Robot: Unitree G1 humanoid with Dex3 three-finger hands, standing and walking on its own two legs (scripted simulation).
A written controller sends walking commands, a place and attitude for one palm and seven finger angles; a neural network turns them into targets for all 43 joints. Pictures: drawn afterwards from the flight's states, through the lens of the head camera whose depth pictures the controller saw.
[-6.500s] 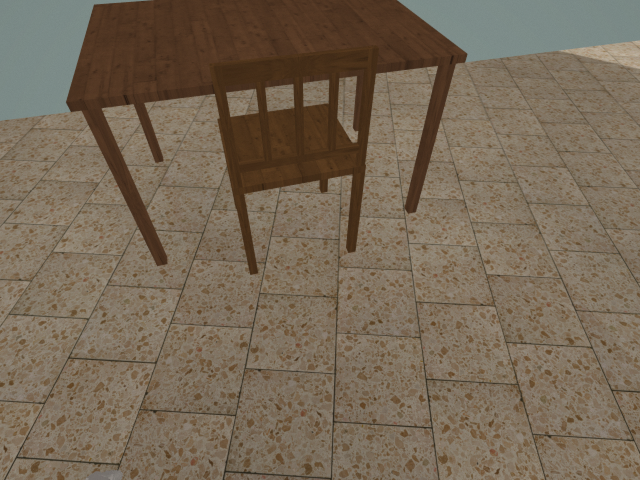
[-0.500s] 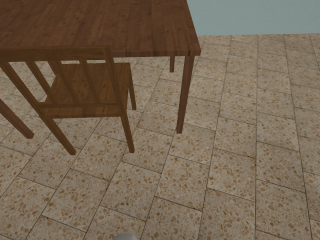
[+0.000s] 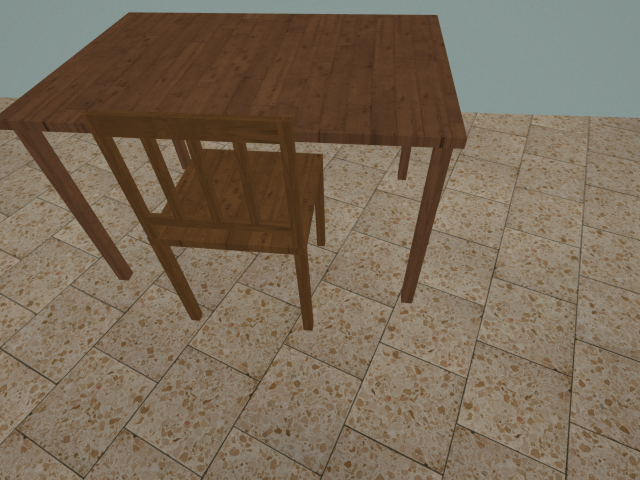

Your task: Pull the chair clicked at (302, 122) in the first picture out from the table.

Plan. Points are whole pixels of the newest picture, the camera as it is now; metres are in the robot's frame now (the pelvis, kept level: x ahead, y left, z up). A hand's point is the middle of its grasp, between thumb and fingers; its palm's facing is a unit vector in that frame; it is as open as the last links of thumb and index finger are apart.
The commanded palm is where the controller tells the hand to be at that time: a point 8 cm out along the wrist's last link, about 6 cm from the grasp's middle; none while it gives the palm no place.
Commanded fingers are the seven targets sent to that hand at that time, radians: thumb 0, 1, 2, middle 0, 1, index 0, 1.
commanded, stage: take the last steps up to it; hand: left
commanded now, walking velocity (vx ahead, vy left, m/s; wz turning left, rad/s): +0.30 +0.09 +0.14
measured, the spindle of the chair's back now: (206, 182) +0.74 +0.33 -0.11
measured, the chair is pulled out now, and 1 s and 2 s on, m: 0.00 0.00 0.00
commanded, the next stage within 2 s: come to a stop and stand still in 0.68 s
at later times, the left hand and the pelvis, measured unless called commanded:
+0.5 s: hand out of the picture +0.05 +0.26 -0.18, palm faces +0.14 -0.98 -0.17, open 7.4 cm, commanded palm none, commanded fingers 0.00 0.90 0.90 -0.20 -0.30 -0.20 -0.30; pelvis +0.13 +0.09 +0.00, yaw +2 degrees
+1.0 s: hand (189, 352) +0.34 +0.26 -0.15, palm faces +0.06 -0.97 -0.24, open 7.3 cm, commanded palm none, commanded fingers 0.00 0.90 0.90 -0.20 -0.30 -0.20 -0.30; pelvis +0.26 +0.08 +0.01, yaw +2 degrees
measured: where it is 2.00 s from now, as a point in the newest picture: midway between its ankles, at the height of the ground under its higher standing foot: outside the picture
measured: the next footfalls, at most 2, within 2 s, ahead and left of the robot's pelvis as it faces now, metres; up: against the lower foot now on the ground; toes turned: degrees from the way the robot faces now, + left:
left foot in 0.40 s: +0.19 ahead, +0.20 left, +0.00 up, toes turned +10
right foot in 0.82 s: +0.35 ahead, +0.00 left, +0.00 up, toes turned -5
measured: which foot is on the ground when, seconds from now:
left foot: up 0.00-0.38, down 0.40-0.84, up 0.86-1.00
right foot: down 0.00-0.40, up 0.42-0.80, down 0.82-1.00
